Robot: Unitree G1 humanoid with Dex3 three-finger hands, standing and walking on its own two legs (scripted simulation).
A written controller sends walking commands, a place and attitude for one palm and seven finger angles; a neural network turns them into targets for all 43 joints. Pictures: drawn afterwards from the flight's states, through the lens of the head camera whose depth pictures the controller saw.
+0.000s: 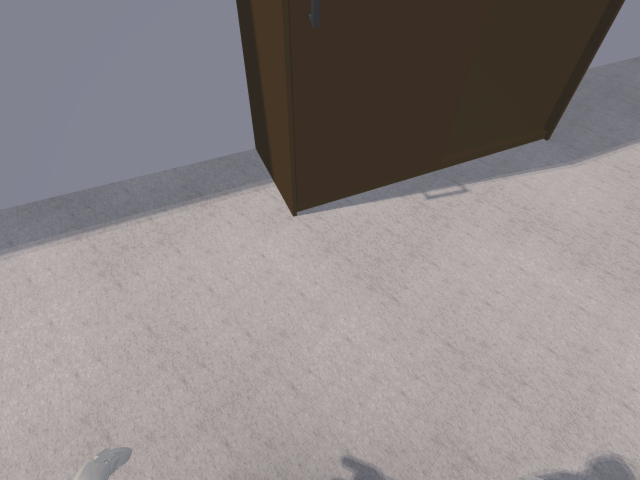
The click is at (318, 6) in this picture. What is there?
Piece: wardrobe's sliding door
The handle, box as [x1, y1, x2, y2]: [307, 0, 320, 26]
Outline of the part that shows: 311,0 311,13 307,13 307,18 311,21 311,24 313,26 319,26 320,0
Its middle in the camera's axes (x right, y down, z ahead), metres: -0.02 -0.73 +1.01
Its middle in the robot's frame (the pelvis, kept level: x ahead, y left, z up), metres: +1.27 +0.09 +0.19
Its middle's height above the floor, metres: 0.96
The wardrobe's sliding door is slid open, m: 0.00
